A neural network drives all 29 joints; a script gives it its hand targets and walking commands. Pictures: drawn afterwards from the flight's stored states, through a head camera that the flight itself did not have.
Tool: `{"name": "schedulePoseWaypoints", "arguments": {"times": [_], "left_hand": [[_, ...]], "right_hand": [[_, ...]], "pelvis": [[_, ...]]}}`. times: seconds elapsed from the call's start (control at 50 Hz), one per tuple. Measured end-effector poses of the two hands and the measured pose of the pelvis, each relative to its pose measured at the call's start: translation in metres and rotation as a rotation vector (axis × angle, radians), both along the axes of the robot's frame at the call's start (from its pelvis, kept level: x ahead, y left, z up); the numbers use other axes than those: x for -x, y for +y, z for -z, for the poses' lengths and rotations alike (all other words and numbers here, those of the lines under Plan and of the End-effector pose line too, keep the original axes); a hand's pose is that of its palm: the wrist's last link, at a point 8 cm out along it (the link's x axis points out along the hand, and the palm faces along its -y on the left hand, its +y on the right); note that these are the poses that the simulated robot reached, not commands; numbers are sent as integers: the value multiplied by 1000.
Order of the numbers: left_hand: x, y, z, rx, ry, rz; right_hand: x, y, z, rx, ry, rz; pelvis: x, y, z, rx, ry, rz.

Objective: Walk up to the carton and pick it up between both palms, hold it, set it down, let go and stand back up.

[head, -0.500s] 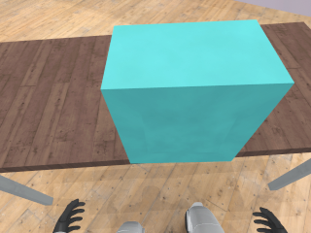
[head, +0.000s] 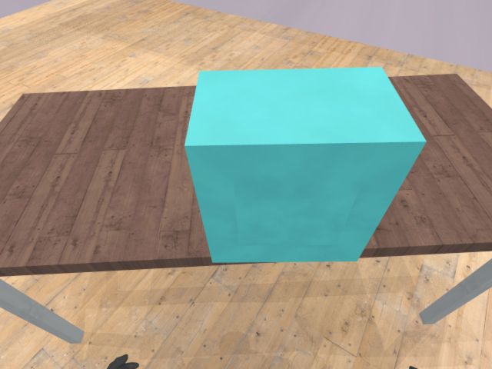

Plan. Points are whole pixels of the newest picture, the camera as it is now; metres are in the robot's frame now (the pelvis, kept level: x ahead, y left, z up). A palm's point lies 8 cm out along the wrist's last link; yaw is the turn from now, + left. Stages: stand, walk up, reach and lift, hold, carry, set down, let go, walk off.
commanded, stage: walk up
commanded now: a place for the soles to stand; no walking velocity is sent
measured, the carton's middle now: (286, 176) +0.41 -0.06 +0.10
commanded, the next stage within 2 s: none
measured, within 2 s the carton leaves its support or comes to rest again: neither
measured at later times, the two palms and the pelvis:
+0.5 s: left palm out of the picture +0.09 +0.22 -0.10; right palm out of the picture +0.09 -0.29 -0.09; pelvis +0.01 -0.03 +0.01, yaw +1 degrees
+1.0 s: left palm out of the picture +0.13 +0.24 -0.09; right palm out of the picture +0.12 -0.28 -0.08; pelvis +0.02 -0.02 +0.01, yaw +1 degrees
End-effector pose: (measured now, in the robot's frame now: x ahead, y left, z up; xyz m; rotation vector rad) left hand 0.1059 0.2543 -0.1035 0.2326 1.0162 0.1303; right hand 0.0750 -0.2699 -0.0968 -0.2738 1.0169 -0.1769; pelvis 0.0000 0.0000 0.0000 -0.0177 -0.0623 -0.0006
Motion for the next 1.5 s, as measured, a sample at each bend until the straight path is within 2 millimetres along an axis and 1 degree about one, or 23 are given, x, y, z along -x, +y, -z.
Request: {"name": "schedulePoseWaypoints", "arguments": {"times": [0.06,0.12,0.2,0.3,0.38,0.44,0.58,0.74,0.84,0.96,1.14,1.3,1.5], "left_hand": [[2,2,-4,-11,-9,-14],[1,2,-6,-19,-18,-13],[2,-7,-8,-8,-43,-20],[11,-21,-5,16,-21,-43],[15,-29,-4,27,15,-43],[15,-31,-5,27,26,-37],[10,-25,-7,12,29,-43],[-9,-16,-9,9,-4,-25],[-19,-14,-11,10,-28,-9],[-21,-14,-10,14,-25,-5],[-14,-16,-9,14,-4,-4],[-13,-15,-10,10,-5,-4],[-18,-6,-16,6,-31,0]], "right_hand": [[2,4,4,-22,-10,-5],[2,4,2,-27,-26,-17],[-1,-8,-3,-21,-31,-21],[-11,-21,-13,-10,-59,-24],[-13,-26,-15,-5,-54,-28],[-14,-26,-13,-6,-35,-37],[-19,-20,-9,-15,-13,-40],[-32,-10,-11,-18,-42,-38],[-39,-10,-14,-10,-56,-40],[-43,-13,-17,0,-63,-38],[-41,-14,-15,-4,-60,-31],[-35,-11,-12,-19,-50,-21],[-24,6,-8,-45,-19,-7]], "pelvis": [[0,0,0,-6,5,-19],[1,-6,0,-27,-1,-11],[-1,-18,-3,-13,-5,-21],[-5,-26,-7,-31,4,-25],[-7,-29,-9,-33,14,-26],[-8,-30,-10,-29,20,-28],[-14,-29,-10,-25,26,-27],[-23,-22,-9,-19,22,-20],[-24,-20,-9,-15,18,-17],[-24,-20,-9,-16,18,-13],[-23,-20,-9,-17,14,-7],[-22,-19,-10,-19,13,-1],[-23,-6,-12,-17,15,1]]}}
